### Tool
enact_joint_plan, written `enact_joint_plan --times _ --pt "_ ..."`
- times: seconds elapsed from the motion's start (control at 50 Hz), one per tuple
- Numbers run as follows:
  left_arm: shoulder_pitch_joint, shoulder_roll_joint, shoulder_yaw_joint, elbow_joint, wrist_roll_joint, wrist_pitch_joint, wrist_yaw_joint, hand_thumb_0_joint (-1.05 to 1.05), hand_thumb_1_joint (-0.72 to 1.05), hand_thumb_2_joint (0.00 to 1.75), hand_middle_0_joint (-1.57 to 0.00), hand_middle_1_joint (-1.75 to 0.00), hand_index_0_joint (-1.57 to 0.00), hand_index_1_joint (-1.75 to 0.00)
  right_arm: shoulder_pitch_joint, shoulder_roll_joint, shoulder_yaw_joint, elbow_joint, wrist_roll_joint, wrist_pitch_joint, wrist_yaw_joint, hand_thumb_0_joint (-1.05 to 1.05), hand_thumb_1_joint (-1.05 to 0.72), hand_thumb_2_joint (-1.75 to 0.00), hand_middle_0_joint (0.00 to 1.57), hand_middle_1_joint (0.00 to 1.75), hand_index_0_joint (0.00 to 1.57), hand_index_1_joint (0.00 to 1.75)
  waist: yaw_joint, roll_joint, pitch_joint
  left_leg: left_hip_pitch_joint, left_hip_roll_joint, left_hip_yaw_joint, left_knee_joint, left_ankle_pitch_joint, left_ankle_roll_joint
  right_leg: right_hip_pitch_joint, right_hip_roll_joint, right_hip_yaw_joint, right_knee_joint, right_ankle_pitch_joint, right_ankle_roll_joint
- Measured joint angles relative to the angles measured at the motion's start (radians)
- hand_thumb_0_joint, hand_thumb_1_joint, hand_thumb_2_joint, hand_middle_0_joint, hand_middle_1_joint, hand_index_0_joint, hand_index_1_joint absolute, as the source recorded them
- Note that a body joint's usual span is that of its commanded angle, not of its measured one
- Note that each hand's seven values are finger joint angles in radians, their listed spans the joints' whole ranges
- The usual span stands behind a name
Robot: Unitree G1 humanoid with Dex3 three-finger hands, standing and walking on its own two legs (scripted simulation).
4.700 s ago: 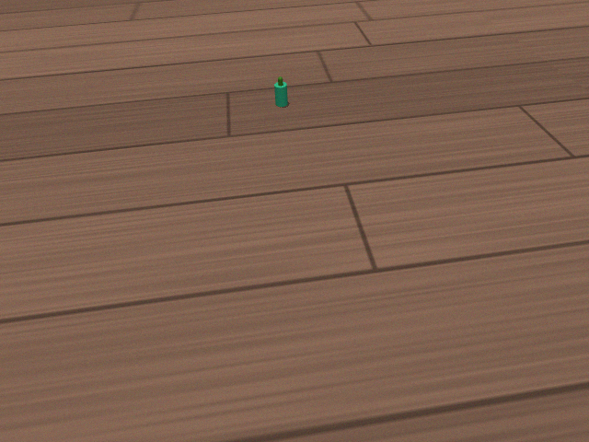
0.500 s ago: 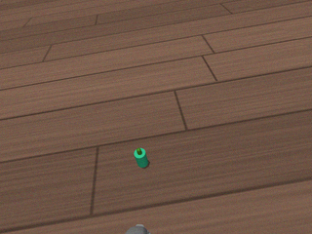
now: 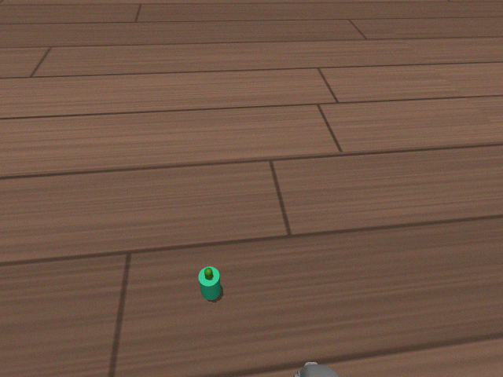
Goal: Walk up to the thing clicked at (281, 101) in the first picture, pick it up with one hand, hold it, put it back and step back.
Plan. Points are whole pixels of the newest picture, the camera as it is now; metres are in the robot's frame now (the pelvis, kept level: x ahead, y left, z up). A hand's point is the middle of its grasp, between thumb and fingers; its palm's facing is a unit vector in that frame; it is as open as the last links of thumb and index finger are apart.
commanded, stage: walk up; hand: left
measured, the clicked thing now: (209, 280) +0.59 +0.16 -0.68
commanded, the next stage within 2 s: none
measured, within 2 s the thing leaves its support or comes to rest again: neither
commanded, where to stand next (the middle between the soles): +0.23 -0.03 m, yaw -2 degrees
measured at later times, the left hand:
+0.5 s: hand (116, 363) +0.18 +0.25 -0.13, palm faces -0.06 -0.89 -0.44, open 7.4 cm
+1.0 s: hand out of the picture +0.17 +0.26 -0.16, palm faces -0.02 -0.94 -0.34, open 7.4 cm
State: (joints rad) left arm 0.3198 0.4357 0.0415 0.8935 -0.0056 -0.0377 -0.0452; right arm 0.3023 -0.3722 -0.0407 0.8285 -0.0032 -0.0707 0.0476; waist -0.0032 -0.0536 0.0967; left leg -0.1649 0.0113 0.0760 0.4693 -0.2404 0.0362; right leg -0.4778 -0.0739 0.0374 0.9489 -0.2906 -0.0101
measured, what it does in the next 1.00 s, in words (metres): walks ahead: right foot, then left foot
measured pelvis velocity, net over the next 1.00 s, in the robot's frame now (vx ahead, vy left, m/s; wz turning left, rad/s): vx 0.12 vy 0.00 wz -0.01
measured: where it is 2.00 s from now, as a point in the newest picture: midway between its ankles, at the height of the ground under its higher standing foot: outside the picture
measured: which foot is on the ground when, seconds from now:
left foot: down 0.00-0.22, up 0.24-0.56, down 0.58-1.00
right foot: up 0.00-0.16, down 0.18-1.00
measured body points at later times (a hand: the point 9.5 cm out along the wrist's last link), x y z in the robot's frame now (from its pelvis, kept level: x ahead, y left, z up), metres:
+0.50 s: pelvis +0.11 -0.02 -0.01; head +0.14 -0.06 +0.44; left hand +0.19 +0.29 -0.10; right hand +0.17 -0.34 -0.15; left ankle +0.19 +0.14 -0.71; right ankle +0.16 -0.14 -0.74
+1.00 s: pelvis +0.12 +0.00 -0.01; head +0.12 +0.00 +0.44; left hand +0.17 +0.31 -0.14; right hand +0.23 -0.29 -0.13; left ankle +0.18 +0.12 -0.74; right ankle +0.13 -0.14 -0.74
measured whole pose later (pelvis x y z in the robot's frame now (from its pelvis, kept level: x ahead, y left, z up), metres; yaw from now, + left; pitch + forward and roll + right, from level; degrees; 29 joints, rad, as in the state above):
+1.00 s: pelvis +0.12 +0.00 -0.01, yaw -1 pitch -3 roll -1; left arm 0.17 0.37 0.00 1.10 0.00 -0.01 -0.02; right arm 0.08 -0.35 0.00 1.04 0.00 0.00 0.02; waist 0.02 0.02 0.06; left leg -0.29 0.04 -0.01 0.54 -0.19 -0.01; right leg -0.19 -0.03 -0.03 0.50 -0.26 0.02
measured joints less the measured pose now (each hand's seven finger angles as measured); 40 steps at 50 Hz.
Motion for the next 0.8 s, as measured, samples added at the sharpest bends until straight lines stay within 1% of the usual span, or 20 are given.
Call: enact_joint_plan --times 0.08,0.16,0.18,0.2,0.22,0.24,0.28,0.3,0.34,0.4,0.44,0.5,0.58,0.6,0.62,0.68,0.7,0.74,0.78,0.8 --pt "-0.005 -0.01 0.002 0.011 0.009 0.002 -0.011 0.01 0.9 0.9 -0.2 -0.3 -0.2 -0.3 0.02 -0.017 -0.006 -0.005 -0.005 0.007 0.003 0.0 -0.9 -0.9 0.21 0.3 0.21 0.3 -0.008 0.02 -0.004 0.041 -0.006 0.017 -0.008 -0.038 -0.003 0.003 -0.026 -0.037 -0.171 0.044 0.011" --pt "-0.017 -0.02 0.004 0.013 0.012 -0.014 -0.011 0.01 0.9 0.9 -0.2 -0.3 -0.2 -0.3 0.034 -0.04 -0.013 -0.01 -0.006 0.022 0.005 0.0 -0.9 -0.9 0.21 0.3 0.21 0.3 -0.018 0.05 -0.002 0.048 -0.004 0.025 0.055 -0.112 -0.023 0.067 -0.011 -0.064 -0.329 0.097 0.002" --pt "-0.017 -0.02 0.005 0.01 0.013 -0.023 -0.009 0.01 0.9 0.9 -0.2 -0.3 -0.2 -0.3 0.039 -0.044 -0.013 -0.012 -0.004 0.029 0.005 0.0 -0.9 -0.9 0.21 0.3 0.21 0.3 -0.018 0.058 -0.004 0.043 0.001 0.024 0.092 -0.143 -0.03 0.096 0.0 -0.07 -0.371 0.126 -0.002" --pt "-0.025 -0.031 0.008 0.011 0.015 -0.033 -0.003 0.01 0.9 0.9 -0.2 -0.3 -0.2 -0.3 0.037 -0.055 -0.016 -0.009 -0.002 0.035 0.003 0.0 -0.9 -0.9 0.21 0.3 0.21 0.3 -0.016 0.091 0.005 0.032 0.025 0.016 0.15 -0.18 -0.025 0.111 0.023 -0.082 -0.372 0.143 -0.003" --pt "-0.031 -0.041 0.009 0.006 0.018 -0.042 0.002 0.01 0.9 0.9 -0.2 -0.3 -0.2 -0.3 0.033 -0.06 -0.019 -0.003 0.0 0.043 0.0 0.0 -0.9 -0.9 0.21 0.3 0.21 0.3 -0.017 0.122 0.014 0.005 0.048 -0.005 0.23 -0.194 -0.006 0.118 0.041 -0.1 -0.354 0.125 -0.006" --pt "-0.035 -0.045 0.007 -0.003 0.019 -0.05 0.008 0.01 0.9 0.9 -0.2 -0.3 -0.2 -0.3 0.028 -0.056 -0.018 0.004 0.001 0.051 -0.005 0.0 -0.9 -0.9 0.21 0.3 0.21 0.3 -0.013 0.13 0.019 -0.031 0.041 -0.034 0.321 -0.21 -0.002 0.121 0.044 -0.105 -0.335 0.103 -0.009" --pt "-0.039 -0.048 -0.001 -0.02 0.014 -0.052 0.016 0.01 0.9 0.9 -0.2 -0.3 -0.2 -0.3 0.014 -0.047 -0.008 0.015 -0.002 0.067 -0.013 0.0 -0.9 -0.9 0.21 0.3 0.2 0.3 0.007 0.117 0.021 -0.109 0.003 -0.053 0.483 -0.264 -0.002 0.129 0.03 -0.088 -0.322 0.08 -0.016" --pt "-0.04 -0.052 -0.004 -0.026 0.011 -0.051 0.019 0.01 0.9 0.9 -0.2 -0.3 -0.2 -0.3 0.006 -0.046 -0.005 0.019 -0.002 0.071 -0.014 0.0 -0.9 -0.9 0.21 0.3 0.2 0.3 0.013 0.114 0.022 -0.146 -0.006 -0.059 0.538 -0.271 -0.004 0.14 0.024 -0.081 -0.334 0.079 -0.018" --pt "-0.039 -0.061 -0.014 -0.034 0.006 -0.048 0.025 0.01 0.9 0.9 -0.2 -0.3 -0.2 -0.3 -0.009 -0.05 -0.005 0.022 0.003 0.073 -0.014 0.0 -0.9 -0.9 0.21 0.3 0.2 0.3 0.017 0.122 0.024 -0.211 -0.004 -0.08 0.583 -0.239 -0.008 0.169 0.021 -0.08 -0.373 0.09 -0.016" --pt "-0.034 -0.065 -0.025 -0.039 0.01 -0.042 0.031 0.01 0.9 0.9 -0.2 -0.3 -0.2 -0.3 -0.027 -0.055 -0.008 0.024 0.004 0.074 -0.013 0.0 -0.9 -0.9 0.21 0.3 0.2 0.3 0.02 0.132 0.023 -0.273 0.015 -0.108 0.55 -0.17 -0.021 0.194 0.024 -0.076 -0.408 0.096 -0.012" --pt "-0.035 -0.065 -0.028 -0.037 0.015 -0.033 0.035 0.01 0.9 0.9 -0.2 -0.3 -0.2 -0.3 -0.037 -0.056 -0.01 0.033 0.003 0.077 -0.016 0.0 -0.9 -0.9 0.21 0.3 0.2 0.3 0.02 0.135 0.02 -0.284 0.03 -0.118 0.477 -0.139 -0.033 0.2 0.029 -0.076 -0.411 0.091 -0.009" --pt "-0.052 -0.058 -0.028 -0.032 0.022 -0.016 0.038 0.01 0.9 0.9 -0.2 -0.3 -0.2 -0.3 -0.051 -0.049 -0.01 0.063 0.003 0.08 -0.02 0.0 -0.9 -0.9 0.21 0.3 0.2 0.3 0.018 0.128 0.019 -0.262 0.045 -0.109 0.337 -0.094 -0.048 0.191 0.034 -0.082 -0.38 0.066 -0.002" --pt "-0.092 -0.042 -0.028 -0.022 0.011 0.011 0.038 0.01 0.9 0.9 -0.2 -0.3 -0.2 -0.3 -0.062 -0.036 -0.007 0.103 -0.001 0.074 -0.029 0.0 -0.9 -0.9 0.21 0.3 0.2 0.3 0.013 0.094 0.016 -0.181 0.028 -0.081 0.186 -0.011 -0.043 0.149 0.025 -0.088 -0.271 -0.001 0.018" --pt "-0.11 -0.035 -0.026 -0.013 0.007 0.02 0.041 0.01 0.9 0.9 -0.2 -0.3 -0.2 -0.3 -0.071 -0.023 -0.007 0.117 -0.005 0.072 -0.033 0.0 -0.9 -0.9 0.21 0.3 0.2 0.3 0.011 0.062 0.024 -0.176 0.01 -0.073 0.187 -0.015 -0.045 0.14 0.005 -0.079 -0.242 -0.017 0.025" --pt "-0.126 -0.032 -0.024 -0.003 0.001 0.029 0.043 0.01 0.9 0.9 -0.2 -0.3 -0.2 -0.3 -0.077 -0.011 -0.002 0.124 -0.01 0.07 -0.036 0.0 -0.9 -0.9 0.21 0.3 0.2 0.3 0.014 0.037 0.028 -0.175 -0.001 -0.063 0.191 -0.019 -0.045 0.135 -0.005 -0.068 -0.228 -0.023 0.019" --pt "-0.151 -0.037 -0.029 0.024 -0.01 0.043 0.048 0.01 0.9 0.9 -0.2 -0.3 -0.2 -0.3 -0.095 0.004 0.016 0.135 -0.01 0.067 -0.03 0.0 -0.9 -0.9 0.21 0.3 0.21 0.3 0.007 0.023 0.022 -0.186 0.012 -0.069 0.201 -0.024 -0.036 0.136 0.029 -0.05 -0.201 -0.15 -0.003" --pt "-0.155 -0.037 -0.031 0.036 -0.01 0.044 0.045 0.01 0.9 0.9 -0.2 -0.3 -0.2 -0.3 -0.103 0.008 0.021 0.137 -0.011 0.067 -0.03 0.0 -0.9 -0.9 0.21 0.3 0.21 0.3 0.004 0.018 0.017 -0.188 0.015 -0.071 0.197 -0.021 -0.035 0.144 0.035 -0.048 -0.202 -0.168 -0.009" --pt "-0.16 -0.036 -0.03 0.059 -0.01 0.044 0.041 0.01 0.9 0.9 -0.2 -0.3 -0.2 -0.3 -0.12 0.014 0.028 0.139 -0.012 0.065 -0.031 0.0 -0.9 -0.9 0.21 0.3 0.21 0.3 0.002 0.008 0.007 -0.196 0.016 -0.07 0.19 -0.016 -0.036 0.173 0.039 -0.047 -0.24 -0.148 -0.014" --pt "-0.166 -0.045 -0.03 0.086 -0.008 0.038 0.042 0.01 0.9 0.9 -0.2 -0.3 -0.2 -0.3 -0.145 0.01 0.032 0.144 -0.008 0.063 -0.032 0.0 -0.9 -0.9 0.21 0.3 0.21 0.3 0.005 0.021 0.012 -0.199 0.027 -0.073 0.195 -0.016 -0.038 0.205 0.047 -0.053 -0.312 -0.031 0.01" --pt "-0.169 -0.053 -0.032 0.101 -0.005 0.035 0.043 0.01 0.9 0.9 -0.2 -0.3 -0.2 -0.3 -0.158 0.007 0.032 0.148 -0.005 0.065 -0.033 0.0 -0.9 -0.9 0.21 0.3 0.21 0.3 0.005 0.035 0.018 -0.194 0.035 -0.08 0.195 -0.015 -0.039 0.221 0.055 -0.06 -0.336 -0.007 0.024"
